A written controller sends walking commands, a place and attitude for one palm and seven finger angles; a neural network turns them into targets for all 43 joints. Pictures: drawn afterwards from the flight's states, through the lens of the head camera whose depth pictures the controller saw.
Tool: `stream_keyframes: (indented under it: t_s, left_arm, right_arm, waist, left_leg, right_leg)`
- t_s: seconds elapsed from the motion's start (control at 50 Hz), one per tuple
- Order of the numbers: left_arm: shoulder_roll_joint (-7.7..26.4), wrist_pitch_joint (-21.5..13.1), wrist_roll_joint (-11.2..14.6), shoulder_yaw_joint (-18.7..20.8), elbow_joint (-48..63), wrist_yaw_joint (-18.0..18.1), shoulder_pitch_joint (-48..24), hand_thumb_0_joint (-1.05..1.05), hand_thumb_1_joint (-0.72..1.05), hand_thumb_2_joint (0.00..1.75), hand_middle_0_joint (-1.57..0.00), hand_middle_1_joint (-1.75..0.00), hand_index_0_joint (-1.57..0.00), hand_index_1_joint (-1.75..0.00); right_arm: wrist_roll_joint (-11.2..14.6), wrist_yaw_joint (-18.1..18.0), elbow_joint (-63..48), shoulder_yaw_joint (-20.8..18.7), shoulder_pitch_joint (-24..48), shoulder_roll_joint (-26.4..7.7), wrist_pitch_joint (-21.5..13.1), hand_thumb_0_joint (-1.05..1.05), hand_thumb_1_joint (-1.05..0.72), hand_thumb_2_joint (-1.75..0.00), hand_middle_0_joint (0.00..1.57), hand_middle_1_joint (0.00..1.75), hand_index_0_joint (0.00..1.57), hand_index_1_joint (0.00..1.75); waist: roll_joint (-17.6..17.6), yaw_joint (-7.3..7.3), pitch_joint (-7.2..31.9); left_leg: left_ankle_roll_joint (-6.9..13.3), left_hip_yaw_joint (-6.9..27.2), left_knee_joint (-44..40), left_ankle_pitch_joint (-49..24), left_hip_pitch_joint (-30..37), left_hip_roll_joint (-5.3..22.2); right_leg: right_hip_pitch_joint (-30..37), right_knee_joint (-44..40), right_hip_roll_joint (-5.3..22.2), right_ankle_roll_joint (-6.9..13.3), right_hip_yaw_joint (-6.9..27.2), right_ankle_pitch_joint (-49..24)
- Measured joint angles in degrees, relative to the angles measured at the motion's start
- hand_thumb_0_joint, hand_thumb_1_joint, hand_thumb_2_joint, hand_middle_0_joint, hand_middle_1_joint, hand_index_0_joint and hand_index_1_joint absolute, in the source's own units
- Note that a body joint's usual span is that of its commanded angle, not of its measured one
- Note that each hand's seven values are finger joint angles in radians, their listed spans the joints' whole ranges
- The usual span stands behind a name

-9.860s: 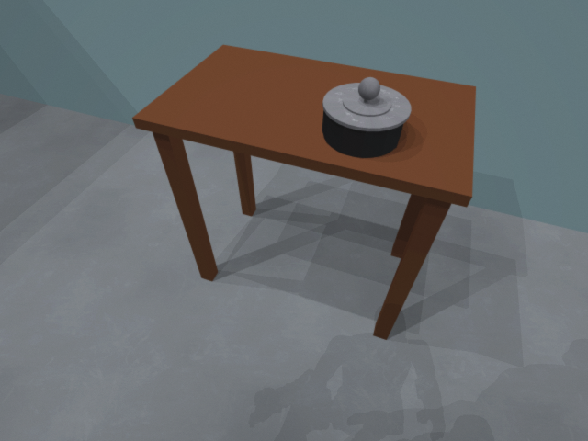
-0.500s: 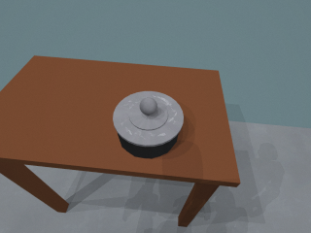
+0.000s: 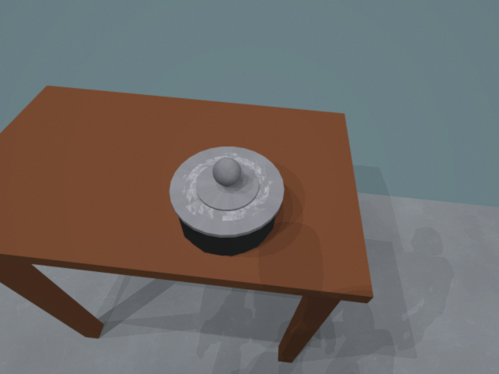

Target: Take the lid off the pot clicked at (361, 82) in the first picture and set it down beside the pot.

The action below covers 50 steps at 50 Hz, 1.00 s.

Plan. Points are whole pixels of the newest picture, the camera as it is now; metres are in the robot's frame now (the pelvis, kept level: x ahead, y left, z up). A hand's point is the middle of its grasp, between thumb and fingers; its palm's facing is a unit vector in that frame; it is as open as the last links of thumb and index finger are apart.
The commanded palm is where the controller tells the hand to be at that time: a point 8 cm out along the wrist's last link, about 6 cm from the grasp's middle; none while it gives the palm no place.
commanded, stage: look again from close up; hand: left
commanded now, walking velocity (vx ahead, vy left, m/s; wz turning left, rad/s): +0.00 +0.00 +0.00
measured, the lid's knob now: (226, 171) +0.40 +0.07 +0.11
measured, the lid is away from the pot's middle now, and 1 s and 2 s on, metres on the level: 0.00 0.00 0.00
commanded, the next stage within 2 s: shuffle to correct the standing spot in 0.58 s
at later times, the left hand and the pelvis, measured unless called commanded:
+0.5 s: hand out of the picture -0.01 +0.16 -0.18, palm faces +0.03 -0.98 -0.18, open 7.3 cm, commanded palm none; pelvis +0.00 +0.00 +0.00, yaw +0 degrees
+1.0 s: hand out of the picture -0.02 +0.17 -0.18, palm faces +0.02 -0.98 -0.20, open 7.3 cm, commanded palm none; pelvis -0.03 -0.01 +0.00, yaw +0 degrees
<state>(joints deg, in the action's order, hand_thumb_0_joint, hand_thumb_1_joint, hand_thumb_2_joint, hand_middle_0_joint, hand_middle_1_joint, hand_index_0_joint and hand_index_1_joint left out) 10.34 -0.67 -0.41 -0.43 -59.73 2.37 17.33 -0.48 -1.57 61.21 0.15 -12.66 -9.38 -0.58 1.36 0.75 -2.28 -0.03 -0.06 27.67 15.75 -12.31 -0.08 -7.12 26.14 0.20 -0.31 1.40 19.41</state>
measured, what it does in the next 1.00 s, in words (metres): stands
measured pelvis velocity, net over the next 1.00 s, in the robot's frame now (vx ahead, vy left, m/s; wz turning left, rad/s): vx -0.03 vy -0.01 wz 0.00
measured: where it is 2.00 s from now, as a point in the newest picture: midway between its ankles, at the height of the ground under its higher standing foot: outside the picture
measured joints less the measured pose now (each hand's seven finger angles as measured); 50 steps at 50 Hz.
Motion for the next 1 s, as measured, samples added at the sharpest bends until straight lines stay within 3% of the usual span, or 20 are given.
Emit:
stream_keyframes:
  t_s: [0.76, 1.0]
  left_arm:
    - [-1.5, -0.1, 0.2, -0.2, -1.6, 0.1, 0.3, 0.0, 0.91, 0.9, -0.2, -0.3, -0.2, -0.3]
    - [0.2, 1.7, -0.1, 0.9, 2.0, 0.2, -1.1, 0.0, 0.91, 0.9, -0.2, -0.3, -0.2, -0.3]
  right_arm:
    - [0.2, -0.5, 2.7, 0.2, -2.5, 1.5, -0.1, 0.02, -0.93, -0.9, 0.2, 0.3, 0.2, 0.3]
    - [0.2, -0.5, -1.3, -1.3, 0.4, 1.1, 1.4, 0.01, -0.93, -0.9, 0.2, 0.3, 0.2, 0.3]
  waist:
    - [0.5, -0.35, -0.5]
    - [0.7, -0.54, -2.3]
  left_leg:
    - [-0.3, 0.5, -1.1, -1.2, 0.2, 0.3]
    - [-0.6, 0.4, 1.2, -2.3, -3.9, 0.8]
  right_leg:
    - [0.4, -1.3, -0.3, 0.3, -0.5, -1.2]
    - [-4.7, 2.8, -0.9, 0.5, -0.4, -1.5]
